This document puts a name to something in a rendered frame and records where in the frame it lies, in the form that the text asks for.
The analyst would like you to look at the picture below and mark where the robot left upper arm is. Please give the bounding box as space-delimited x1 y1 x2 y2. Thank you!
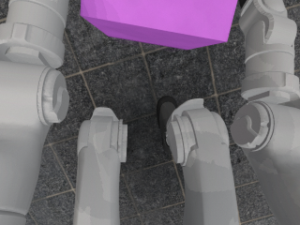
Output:
0 60 69 225

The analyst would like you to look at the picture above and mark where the robot right upper arm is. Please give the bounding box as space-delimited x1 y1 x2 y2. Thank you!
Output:
230 100 300 225

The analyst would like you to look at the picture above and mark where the left robot thigh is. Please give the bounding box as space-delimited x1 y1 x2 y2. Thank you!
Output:
72 115 128 225

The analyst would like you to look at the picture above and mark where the left robot forearm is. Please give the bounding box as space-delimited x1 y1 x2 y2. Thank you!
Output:
0 0 69 68

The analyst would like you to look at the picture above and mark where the carton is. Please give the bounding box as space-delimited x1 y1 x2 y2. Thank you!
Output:
80 0 238 50

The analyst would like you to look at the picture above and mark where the right robot shin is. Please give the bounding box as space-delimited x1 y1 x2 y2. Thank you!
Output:
165 98 230 151

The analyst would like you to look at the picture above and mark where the right robot forearm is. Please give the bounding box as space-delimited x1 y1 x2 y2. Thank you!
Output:
238 0 300 110

